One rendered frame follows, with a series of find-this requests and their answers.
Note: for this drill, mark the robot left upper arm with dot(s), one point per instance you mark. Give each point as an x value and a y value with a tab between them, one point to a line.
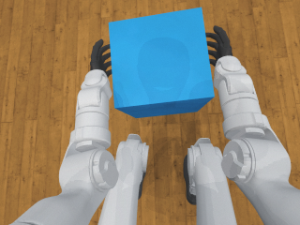
85	179

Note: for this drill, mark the robot left forearm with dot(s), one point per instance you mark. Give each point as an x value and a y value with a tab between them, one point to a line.
92	115

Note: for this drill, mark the robot right hand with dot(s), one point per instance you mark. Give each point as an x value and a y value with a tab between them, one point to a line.
222	44

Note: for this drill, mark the left robot shin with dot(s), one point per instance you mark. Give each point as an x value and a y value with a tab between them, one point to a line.
122	145

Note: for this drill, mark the robot right forearm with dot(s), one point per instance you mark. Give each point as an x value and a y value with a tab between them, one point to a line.
239	102

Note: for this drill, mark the robot right foot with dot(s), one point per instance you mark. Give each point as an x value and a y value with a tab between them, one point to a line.
191	198

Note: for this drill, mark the robot right upper arm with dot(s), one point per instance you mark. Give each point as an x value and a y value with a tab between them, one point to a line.
261	169

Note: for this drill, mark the robot left hand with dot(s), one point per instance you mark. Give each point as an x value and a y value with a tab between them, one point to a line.
97	59

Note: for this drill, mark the carton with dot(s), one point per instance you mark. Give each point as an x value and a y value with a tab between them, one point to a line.
160	64

